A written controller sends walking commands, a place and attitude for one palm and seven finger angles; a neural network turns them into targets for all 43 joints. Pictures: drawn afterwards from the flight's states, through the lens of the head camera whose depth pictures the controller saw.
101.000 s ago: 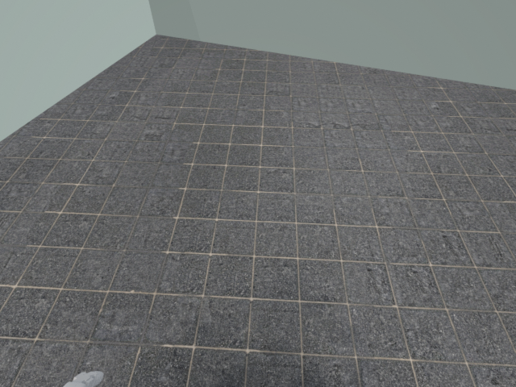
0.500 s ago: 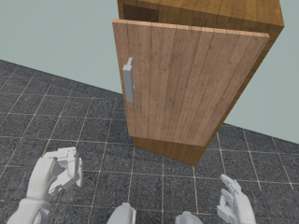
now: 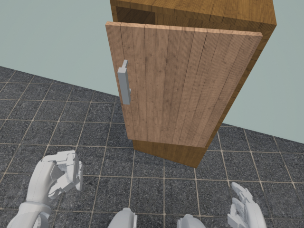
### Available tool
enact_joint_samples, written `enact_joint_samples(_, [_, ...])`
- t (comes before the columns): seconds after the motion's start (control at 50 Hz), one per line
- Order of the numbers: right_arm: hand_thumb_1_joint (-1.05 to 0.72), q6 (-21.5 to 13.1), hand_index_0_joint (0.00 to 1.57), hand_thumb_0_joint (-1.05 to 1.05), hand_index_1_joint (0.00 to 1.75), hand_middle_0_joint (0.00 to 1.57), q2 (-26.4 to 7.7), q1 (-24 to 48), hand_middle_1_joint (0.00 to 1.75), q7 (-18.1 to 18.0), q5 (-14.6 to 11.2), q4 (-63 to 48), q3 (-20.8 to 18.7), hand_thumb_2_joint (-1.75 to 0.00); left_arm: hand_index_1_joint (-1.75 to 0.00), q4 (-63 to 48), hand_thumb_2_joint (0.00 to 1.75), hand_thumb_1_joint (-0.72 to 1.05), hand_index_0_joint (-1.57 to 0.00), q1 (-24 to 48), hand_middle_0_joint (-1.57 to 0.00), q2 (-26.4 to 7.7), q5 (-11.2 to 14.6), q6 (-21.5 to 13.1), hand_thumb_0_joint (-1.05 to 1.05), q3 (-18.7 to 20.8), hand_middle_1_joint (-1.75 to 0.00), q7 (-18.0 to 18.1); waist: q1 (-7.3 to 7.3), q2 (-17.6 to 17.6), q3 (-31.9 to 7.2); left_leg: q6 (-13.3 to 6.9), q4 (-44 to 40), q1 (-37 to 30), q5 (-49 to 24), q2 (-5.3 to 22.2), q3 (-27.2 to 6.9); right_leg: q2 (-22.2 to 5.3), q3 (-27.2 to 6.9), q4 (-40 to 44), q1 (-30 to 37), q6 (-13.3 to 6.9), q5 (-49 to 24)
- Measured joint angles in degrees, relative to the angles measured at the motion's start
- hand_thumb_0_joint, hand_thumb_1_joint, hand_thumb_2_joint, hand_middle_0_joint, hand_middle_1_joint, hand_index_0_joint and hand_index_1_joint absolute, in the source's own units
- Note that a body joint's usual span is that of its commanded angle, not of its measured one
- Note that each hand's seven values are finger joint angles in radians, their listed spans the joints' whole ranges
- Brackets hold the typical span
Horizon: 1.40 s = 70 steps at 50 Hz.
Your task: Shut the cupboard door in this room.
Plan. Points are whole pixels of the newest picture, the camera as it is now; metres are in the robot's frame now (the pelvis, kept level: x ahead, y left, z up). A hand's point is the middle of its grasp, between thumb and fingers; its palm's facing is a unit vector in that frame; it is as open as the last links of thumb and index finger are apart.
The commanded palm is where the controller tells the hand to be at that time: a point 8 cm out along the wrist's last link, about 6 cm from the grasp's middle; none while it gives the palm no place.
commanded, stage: bring the fist close to the handle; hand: left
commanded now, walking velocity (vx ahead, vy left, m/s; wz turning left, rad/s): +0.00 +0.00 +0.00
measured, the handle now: (126, 82) +0.52 +0.12 +0.06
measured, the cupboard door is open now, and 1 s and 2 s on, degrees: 11 11 9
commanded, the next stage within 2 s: push the door shut along its arc in 1.46 s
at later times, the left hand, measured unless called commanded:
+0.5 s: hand (102, 147) +0.29 +0.14 +0.07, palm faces -0.09 -1.00 -0.04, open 3.1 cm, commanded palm +0.28 +0.20 +0.07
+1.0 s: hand (124, 116) +0.39 +0.10 +0.07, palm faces -0.08 -1.00 -0.03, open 3.1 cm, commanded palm +0.38 +0.15 +0.07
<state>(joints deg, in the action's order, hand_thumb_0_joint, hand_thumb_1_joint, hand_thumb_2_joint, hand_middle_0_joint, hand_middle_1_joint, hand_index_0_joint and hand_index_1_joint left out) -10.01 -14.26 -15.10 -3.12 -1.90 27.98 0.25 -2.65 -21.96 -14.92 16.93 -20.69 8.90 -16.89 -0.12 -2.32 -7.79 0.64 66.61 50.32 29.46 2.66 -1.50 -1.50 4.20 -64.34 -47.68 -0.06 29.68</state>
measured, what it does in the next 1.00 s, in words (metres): stands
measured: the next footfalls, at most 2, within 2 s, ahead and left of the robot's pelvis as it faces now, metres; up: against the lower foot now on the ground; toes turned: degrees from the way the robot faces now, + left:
none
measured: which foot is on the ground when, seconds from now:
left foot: down 0.00-1.00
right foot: down 0.00-1.00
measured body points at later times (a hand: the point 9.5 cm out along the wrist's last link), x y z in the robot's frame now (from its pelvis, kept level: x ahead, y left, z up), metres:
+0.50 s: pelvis +0.00 +0.00 +0.01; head +0.06 +0.00 +0.45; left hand +0.29 +0.20 +0.07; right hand +0.16 -0.24 -0.08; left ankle +0.03 +0.12 -0.65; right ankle +0.02 -0.12 -0.65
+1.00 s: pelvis +0.00 -0.01 +0.01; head +0.08 -0.01 +0.45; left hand +0.38 +0.16 +0.07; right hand +0.13 -0.26 -0.10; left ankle +0.03 +0.12 -0.65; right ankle +0.02 -0.12 -0.65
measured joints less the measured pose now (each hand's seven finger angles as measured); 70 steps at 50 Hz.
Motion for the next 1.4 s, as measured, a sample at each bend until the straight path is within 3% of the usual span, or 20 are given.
enact_joint_samples(0.12, [-0.9, -0.18, 0.2, 0.01, 0.3, 0.2, 0.23, 0.32, 0.3, -0.08, -0.01, -0.19, 0.59, -0.9, -1.5, 0.41, 0.9, 0.9, -1.3, 0.5, -1.3, 0.15, -0.04, 0.34, 0.02, -0.4, -1.5, 0.04, -0.22, -0.35, -0.16, -0.01, 0.17, 0.26, -0.07, -0.08, -0.19, -0.06, 0.17, -0.1, -0.14, 0.01, -0.02])
enact_joint_samples(0.24, [-0.9, -1.28, 0.2, 0.01, 0.3, 0.2, -0.21, 0.75, 0.3, -0.29, 0.15, 0.64, 1.19, -0.9, -1.5, 2.61, 0.9, 0.9, -1.3, 6.41, -1.3, 0.86, -1.61, 0.74, 0.02, -2.85, -1.5, 1.43, -0.31, -0.57, 0.0, -0.07, 1.14, 1.55, -0.01, -0.32, -0.54, -0.28, 0.45, -0.98, -1.19, 0.05, 0.14])
enact_joint_samples(0.46, [-0.9, 0.25, 0.2, 0.01, 0.3, 0.2, 0.29, -0.08, 0.3, 0.72, 0.33, 1.54, 1.19, -0.9, -1.5, 8.11, 0.9, 0.9, -1.3, 15.77, -1.3, 2.49, -4.92, 3.92, 0.02, -5.19, -1.5, 6.74, 1.47, -0.16, 0.04, -0.18, -1.75, -0.25, -1.02, -0.39, 0.73, -0.34, -0.72, 1.03, -0.26, 0.19, -0.8])
enact_joint_samples(0.78, [-0.91, 3.19, 0.2, 0.01, 0.3, 0.2, -0.13, 0.0, 0.3, 2.05, 0.78, 4.73, -0.02, -0.9, -1.5, 21.11, 0.9, 0.9, -1.3, 28.94, -1.3, 4.91, -7.49, 1.14, 0.02, -6.73, -1.5, 10.76, 2.08, 0.44, 0.44, -0.03, -3.97, -1.33, -1.58, -0.49, 1.79, -0.42, -1.74, 2.09, -0.12, 0.12, -1.05])
enact_joint_samples(1.12, [-0.91, 6.0, 0.2, 0.01, 0.3, 0.2, 0.35, -0.39, 0.3, 3.01, 1.45, 7.56, -0.52, -0.9, -1.5, 41.5, 0.9, 0.9, -1.3, 48.53, -1.3, 5.43, -9.44, -1.64, 0.02, -3.32, -1.5, 13.64, 3.77, 0.72, 0.48, 0.27, -3.98, 1.19, -2.25, -0.15, 1.96, -0.05, -1.98, 1.77, -2.99, -0.22, -1.69])
enact_joint_samples(1.28, [-0.91, 7.84, 0.2, 0.01, 0.3, 0.2, 0.24, -3.13, 0.3, 3.68, 1.68, 7.24, -0.97, -0.9, -1.5, 43.72, 0.9, 0.9, -1.3, 48.46, -1.3, 5.32, -9.83, -3.38, 0.02, -0.88, -1.5, 13.79, 4.45, 0.75, 0.42, 0.14, -5.22, 0.59, -2.63, 0.16, 3.08, 0.3, -3.07, 2.57, -3.11, -0.11, -2.31])
enact_joint_samples(1.4, [-0.91, 8.06, 0.2, 0.01, 0.3, 0.2, 0.12, -3.91, 0.3, 3.57, 1.58, 7.92, -1.35, -0.9, -1.5, 43.1, 0.9, 0.9, -1.3, 47.1, -1.3, 5.22, -9.4, -4.93, 0.02, -1.32, -1.5, 13.67, 4.17, 0.73, 0.83, 0.09, -5.63, 0.05, -2.88, 0.15, 3.0, 0.31, -2.99, 3.14, -2.46, -0.06, -2.61])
